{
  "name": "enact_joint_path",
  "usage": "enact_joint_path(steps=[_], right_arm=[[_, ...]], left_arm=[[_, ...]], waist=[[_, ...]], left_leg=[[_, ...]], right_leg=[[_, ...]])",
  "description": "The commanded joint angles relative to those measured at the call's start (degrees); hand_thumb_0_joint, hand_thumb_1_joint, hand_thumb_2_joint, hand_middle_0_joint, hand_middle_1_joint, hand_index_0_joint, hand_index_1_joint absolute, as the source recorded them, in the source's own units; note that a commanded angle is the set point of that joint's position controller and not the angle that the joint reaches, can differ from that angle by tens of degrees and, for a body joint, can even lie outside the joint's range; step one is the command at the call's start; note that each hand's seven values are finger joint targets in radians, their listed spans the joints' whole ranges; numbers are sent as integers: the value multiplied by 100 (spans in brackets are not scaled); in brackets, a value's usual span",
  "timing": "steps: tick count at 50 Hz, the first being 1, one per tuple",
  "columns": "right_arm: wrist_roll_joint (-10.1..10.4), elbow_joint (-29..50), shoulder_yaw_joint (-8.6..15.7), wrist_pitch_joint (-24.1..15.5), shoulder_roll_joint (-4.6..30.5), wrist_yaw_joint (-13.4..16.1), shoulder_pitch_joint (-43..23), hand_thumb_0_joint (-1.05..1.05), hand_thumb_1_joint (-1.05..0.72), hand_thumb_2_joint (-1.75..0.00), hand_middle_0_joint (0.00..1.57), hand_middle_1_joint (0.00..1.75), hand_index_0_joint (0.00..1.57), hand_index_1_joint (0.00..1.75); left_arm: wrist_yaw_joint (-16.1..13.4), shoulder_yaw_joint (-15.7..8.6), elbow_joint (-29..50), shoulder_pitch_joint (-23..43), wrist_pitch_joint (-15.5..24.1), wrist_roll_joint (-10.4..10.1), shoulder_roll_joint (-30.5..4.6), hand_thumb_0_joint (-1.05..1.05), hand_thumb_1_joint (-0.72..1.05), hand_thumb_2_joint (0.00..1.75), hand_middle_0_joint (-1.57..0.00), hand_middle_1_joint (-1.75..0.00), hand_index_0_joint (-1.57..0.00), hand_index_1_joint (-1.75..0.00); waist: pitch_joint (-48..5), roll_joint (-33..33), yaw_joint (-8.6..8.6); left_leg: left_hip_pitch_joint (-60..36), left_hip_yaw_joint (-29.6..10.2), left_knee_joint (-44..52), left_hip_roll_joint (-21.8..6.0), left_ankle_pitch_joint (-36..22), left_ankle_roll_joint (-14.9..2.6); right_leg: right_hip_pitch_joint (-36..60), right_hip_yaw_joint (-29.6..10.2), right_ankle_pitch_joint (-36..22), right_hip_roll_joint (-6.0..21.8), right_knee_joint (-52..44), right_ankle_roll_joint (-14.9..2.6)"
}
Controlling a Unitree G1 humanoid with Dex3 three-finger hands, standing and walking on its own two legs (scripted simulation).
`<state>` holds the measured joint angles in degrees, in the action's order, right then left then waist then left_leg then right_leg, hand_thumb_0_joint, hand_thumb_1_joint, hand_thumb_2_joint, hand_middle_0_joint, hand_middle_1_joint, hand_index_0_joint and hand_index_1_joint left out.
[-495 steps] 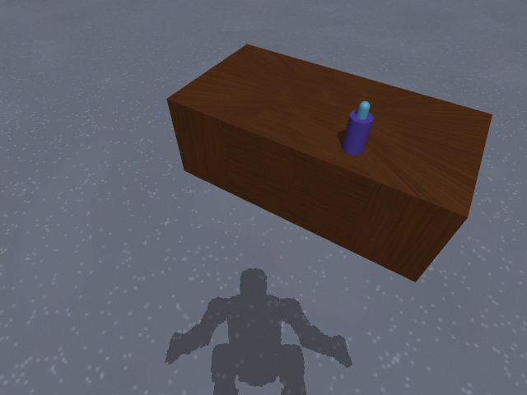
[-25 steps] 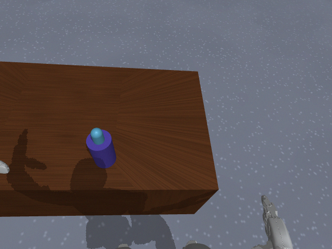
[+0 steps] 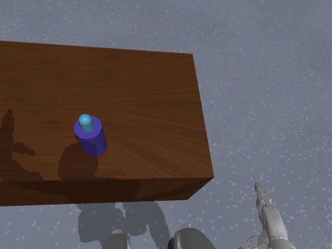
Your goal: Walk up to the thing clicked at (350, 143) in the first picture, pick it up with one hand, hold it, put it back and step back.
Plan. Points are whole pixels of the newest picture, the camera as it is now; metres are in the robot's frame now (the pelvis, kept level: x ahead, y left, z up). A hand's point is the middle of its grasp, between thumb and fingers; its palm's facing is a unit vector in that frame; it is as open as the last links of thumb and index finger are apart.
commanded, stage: approach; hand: left
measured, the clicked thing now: (90, 133) +0.47 +0.19 -0.16
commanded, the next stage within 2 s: go down in 0.10 s
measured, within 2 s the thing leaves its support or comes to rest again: neither
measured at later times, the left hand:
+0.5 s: hand (53, 135) +0.45 +0.29 -0.11, palm faces +0.15 -0.99 +0.01, open 17.0 cm
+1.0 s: hand (25, 130) +0.43 +0.33 -0.05, palm faces +0.19 -0.98 +0.02, open 17.1 cm
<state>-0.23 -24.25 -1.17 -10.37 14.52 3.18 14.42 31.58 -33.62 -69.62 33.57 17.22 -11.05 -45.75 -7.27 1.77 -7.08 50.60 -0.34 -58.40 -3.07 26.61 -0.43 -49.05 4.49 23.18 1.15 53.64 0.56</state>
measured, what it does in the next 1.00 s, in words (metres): lowers itself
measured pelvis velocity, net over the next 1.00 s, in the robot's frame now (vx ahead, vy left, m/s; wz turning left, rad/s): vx -0.04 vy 0.01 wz -0.02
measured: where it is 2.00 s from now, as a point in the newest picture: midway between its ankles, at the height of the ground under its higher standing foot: outside the picture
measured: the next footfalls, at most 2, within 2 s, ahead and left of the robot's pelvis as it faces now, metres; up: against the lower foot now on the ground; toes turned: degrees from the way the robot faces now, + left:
none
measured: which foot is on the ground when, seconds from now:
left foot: down 0.00-1.00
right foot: down 0.00-1.00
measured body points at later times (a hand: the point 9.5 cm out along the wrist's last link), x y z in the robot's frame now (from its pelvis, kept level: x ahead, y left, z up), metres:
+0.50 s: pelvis -0.05 +0.00 -0.10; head +0.13 +0.08 +0.31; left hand +0.43 +0.34 -0.11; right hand +0.11 -0.27 -0.03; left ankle +0.01 +0.11 -0.67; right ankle +0.02 -0.13 -0.67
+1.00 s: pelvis -0.04 +0.01 -0.07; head +0.11 +0.08 +0.35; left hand +0.41 +0.38 -0.05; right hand +0.13 -0.26 +0.01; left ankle +0.01 +0.11 -0.67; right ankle +0.02 -0.13 -0.67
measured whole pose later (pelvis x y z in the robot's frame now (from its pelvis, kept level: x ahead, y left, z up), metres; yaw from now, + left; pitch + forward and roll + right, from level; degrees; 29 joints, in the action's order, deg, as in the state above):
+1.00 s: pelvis -0.04 +0.01 -0.07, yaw -1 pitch +24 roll -5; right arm -1.5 8.4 3.5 -8.8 18.5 0.4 25.5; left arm 23.3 -37.4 -66.0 37.3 25.1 -8.2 -44.8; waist -7.8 3.7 -14.7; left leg 71.0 -2.1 -77.6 -3.7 31.3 -0.8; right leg -68.5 5.2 27.0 0.9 71.3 0.6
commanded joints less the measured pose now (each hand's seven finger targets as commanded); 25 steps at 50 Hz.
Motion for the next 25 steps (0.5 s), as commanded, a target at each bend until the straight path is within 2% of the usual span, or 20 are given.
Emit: enact_joint_path(steps=[1,2,3,4,7,8,11,12,13,14,16,17,18,19,20,23,25], right_arm=[[-43,1248,585,-345,1139,-17,356,0,56,-4,5,5,5,5],[-52,1356,588,-349,1132,-47,361,0,55,-5,5,5,5,5],[-68,1628,724,-367,1254,-54,340,0,55,-5,5,5,5,5],[-97,1695,749,-379,1289,-68,423,0,55,-5,5,5,5,5],[-170,2125,921,-405,1437,-116,487,0,53,-5,5,5,5,5],[-210,2247,835,-393,1352,-164,620,0,52,-5,5,5,5,5],[-289,2325,866,-357,1299,-226,696,0,51,-6,5,5,5,5],[-317,2453,900,-339,1317,-257,667,0,52,-5,5,5,5,5],[-332,2872,971,-363,1462,-249,521,0,53,-5,5,5,5,5],[-349,2974,997,-342,1492,-253,547,0,53,-5,5,5,5,5],[-367,3350,1073,-266,1552,-276,672,0,53,-5,5,5,5,5],[-373,3630,1191,-261,1610,-283,713,0,53,-5,5,5,5,5],[-364,3822,1190,-240,1614,-290,828,0,53,-5,5,5,5,5],[-357,3963,1325,-213,1736,-290,944,0,53,-5,5,5,5,5],[-356,4022,1375,-182,1755,-287,996,0,53,-5,5,5,5,5],[-305,4035,1362,-142,1602,-303,1198,0,52,-5,5,5,5,5],[-235,4261,1401,-134,1614,-276,1112,0,53,-5,5,5,5,5]], left_arm=[[11,-274,797,1429,870,-327,-1268,0,-61,0,-6,-4,-6,-5],[11,-308,947,1552,1011,-396,-1265,0,-61,0,-6,-5,-7,-5],[-19,-389,998,1586,1137,-415,-1292,0,-61,0,-6,-5,-6,-5],[-48,-422,1125,1710,1253,-409,-1339,0,-61,0,-6,-5,-7,-5],[-232,-796,1495,1887,1605,-337,-1755,0,-61,0,-7,-5,-7,-5],[-300,-813,1440,1940,1689,-291,-1681,0,-61,0,-7,-5,-7,-6],[-443,-637,1453,2104,1870,-122,-1459,0,-61,1,-8,-5,-7,-6],[-523,-561,1401,2164,1894,-34,-1452,0,-53,7,-8,-10,-7,-10],[-613,-763,1480,2262,1936,53,-1733,0,-48,8,-7,-10,-7,-10],[-728,-822,1541,2340,1968,176,-2003,0,-46,9,-7,-10,-7,-10],[-874,-771,1562,2475,1984,350,-1993,0,-46,10,-6,-11,-6,-11],[-956,-829,1555,2395,1973,416,-2080,0,-43,10,-6,-12,-7,-11],[-1029,-847,1537,2356,1948,469,-2116,0,-41,10,-6,-12,-6,-11],[-1076,-897,1525,2275,1930,519,-2163,0,-42,10,-6,-12,-6,-11],[-1117,-947,1539,2269,1899,548,-2211,0,-41,9,-6,-12,-7,-10],[-1115,-793,1499,2225,1745,502,-1914,0,-41,10,-5,-12,-7,-11],[-1108,-812,1579,2196,1657,484,-2024,0,-40,8,-6,-12,-7,-10]], waist=[[-2070,-731,-270],[-2145,-863,-272],[-2343,-877,-338],[-2431,-1069,-346],[-2934,-1429,-393],[-3005,-1452,-408],[-3188,-2041,-497],[-3256,-2142,-541],[-3459,-2112,-522],[-3523,-2380,-536],[-3568,-2544,-577],[-3678,-2663,-601],[-3752,-2588,-621],[-3777,-2538,-634],[-3699,-2592,-625],[-3484,-2553,-704],[-3342,-2342,-691]], left_leg=[[-1257,-237,36,161,-2156,-23],[-1210,-257,-90,157,-2223,0],[-1348,-324,-193,110,-2359,32],[-1374,-352,-296,98,-2330,68],[-1131,-362,-719,131,-2417,85],[-1008,-376,-827,137,-2382,89],[-1131,-464,-1107,79,-2749,177],[-921,-463,-1186,84,-2537,178],[-923,-509,-1256,68,-2492,193],[-861,-487,-1276,69,-2279,207],[-813,-547,-1228,38,-1881,250],[-840,-508,-1272,54,-1848,244],[-679,-470,-1310,83,-1670,210],[-614,-484,-1297,85,-1571,214],[-539,-484,-1306,94,-1500,215],[-346,-503,-1310,90,-1323,186],[-2,-457,-1271,119,-897,131]], right_leg=[[54,-160,-1423,-168,-48,-192],[-102,-147,-1408,-167,75,-201],[-323,-101,-1400,-197,203,-203],[-504,-95,-1309,-195,316,-206],[-637,-128,-1435,-171,734,-218],[-746,-122,-1394,-162,850,-230],[-1388,-69,-1322,-189,1236,-264],[-1489,-67,-1190,-197,1340,-287],[-1505,-41,-1161,-219,1441,-285],[-1529,-65,-1046,-203,1527,-302],[-1746,-49,-706,-226,1652,-339],[-1672,-76,-713,-224,1661,-339],[-1527,-102,-698,-227,1681,-333],[-1490,-92,-659,-245,1719,-342],[-1533,-113,-629,-244,1732,-337],[-1630,-108,-521,-255,1737,-332],[-1408,-183,-352,-235,1665,-304]])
